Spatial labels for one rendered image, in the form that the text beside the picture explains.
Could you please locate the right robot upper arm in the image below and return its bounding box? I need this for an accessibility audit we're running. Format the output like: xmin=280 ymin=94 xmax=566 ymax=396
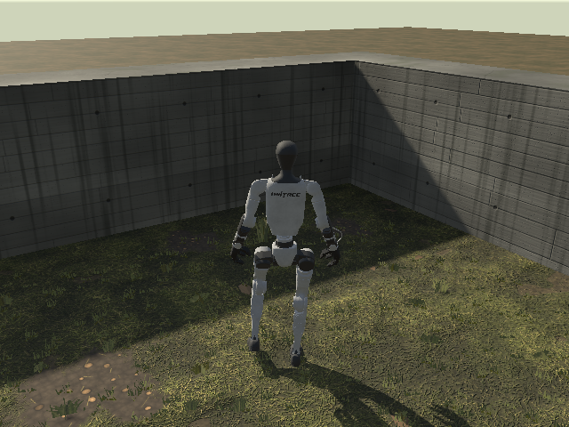
xmin=304 ymin=180 xmax=330 ymax=229

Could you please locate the left robot upper arm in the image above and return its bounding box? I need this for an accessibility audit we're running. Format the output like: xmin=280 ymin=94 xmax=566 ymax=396
xmin=242 ymin=179 xmax=268 ymax=228

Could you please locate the right robot hand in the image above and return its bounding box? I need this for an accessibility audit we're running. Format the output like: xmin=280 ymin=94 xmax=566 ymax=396
xmin=320 ymin=247 xmax=341 ymax=267

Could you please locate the robot left forearm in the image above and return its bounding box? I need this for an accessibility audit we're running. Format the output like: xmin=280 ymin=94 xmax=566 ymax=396
xmin=232 ymin=214 xmax=251 ymax=249

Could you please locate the robot left thigh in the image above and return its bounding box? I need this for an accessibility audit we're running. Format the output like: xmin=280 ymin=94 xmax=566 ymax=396
xmin=253 ymin=246 xmax=273 ymax=295

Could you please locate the robot right forearm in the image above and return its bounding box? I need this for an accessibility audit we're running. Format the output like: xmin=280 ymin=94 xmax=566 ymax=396
xmin=321 ymin=215 xmax=338 ymax=251

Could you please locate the left robot hand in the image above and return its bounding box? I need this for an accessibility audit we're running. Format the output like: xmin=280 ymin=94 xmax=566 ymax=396
xmin=230 ymin=245 xmax=251 ymax=265

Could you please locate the humanoid robot torso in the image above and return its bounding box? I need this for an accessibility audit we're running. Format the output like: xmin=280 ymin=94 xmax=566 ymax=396
xmin=265 ymin=174 xmax=307 ymax=267

